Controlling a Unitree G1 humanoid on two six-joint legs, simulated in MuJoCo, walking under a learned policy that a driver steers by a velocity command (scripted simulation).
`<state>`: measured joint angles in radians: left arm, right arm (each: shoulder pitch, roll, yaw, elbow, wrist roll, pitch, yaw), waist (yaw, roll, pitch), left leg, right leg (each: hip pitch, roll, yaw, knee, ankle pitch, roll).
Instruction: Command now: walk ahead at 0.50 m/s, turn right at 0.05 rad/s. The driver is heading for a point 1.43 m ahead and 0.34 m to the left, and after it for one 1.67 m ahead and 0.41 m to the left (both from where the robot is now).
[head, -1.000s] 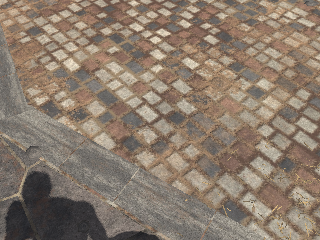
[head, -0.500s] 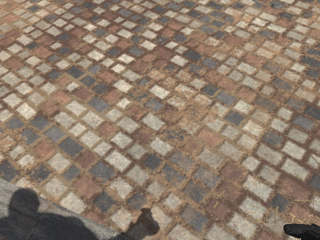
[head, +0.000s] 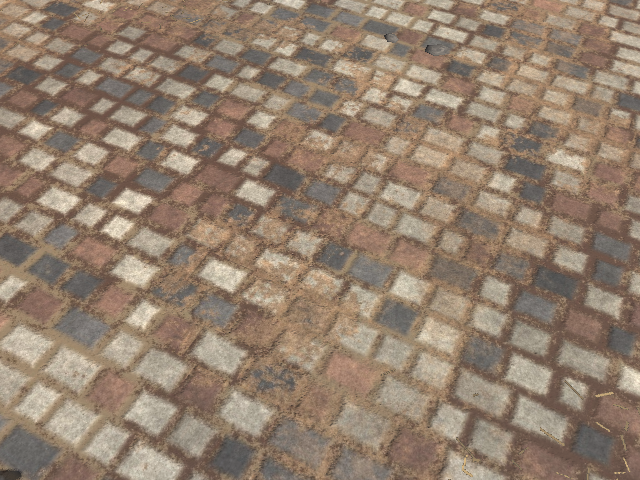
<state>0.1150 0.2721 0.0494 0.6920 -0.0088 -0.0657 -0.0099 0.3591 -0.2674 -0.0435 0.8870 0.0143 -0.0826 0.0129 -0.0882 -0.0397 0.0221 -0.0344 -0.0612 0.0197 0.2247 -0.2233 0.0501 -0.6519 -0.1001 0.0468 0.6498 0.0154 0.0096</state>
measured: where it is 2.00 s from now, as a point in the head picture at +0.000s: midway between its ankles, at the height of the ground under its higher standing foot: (276, 223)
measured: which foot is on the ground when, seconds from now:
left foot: down 0.00-0.16, up 0.18-0.64, down 0.66-1.00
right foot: up 0.00-0.14, down 0.16-0.68, up 0.70-1.00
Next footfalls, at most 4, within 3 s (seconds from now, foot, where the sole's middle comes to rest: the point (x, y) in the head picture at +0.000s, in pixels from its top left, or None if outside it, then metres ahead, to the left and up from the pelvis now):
0.16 right None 0.27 -0.14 -0.78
0.66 left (255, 445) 0.56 0.10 -0.78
1.20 right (353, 317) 0.85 -0.14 -0.78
1.74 left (235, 244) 1.10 0.15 -0.78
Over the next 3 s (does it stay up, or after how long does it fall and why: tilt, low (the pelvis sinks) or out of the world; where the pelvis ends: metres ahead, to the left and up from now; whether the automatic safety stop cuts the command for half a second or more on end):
stays up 1.50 0.40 0.00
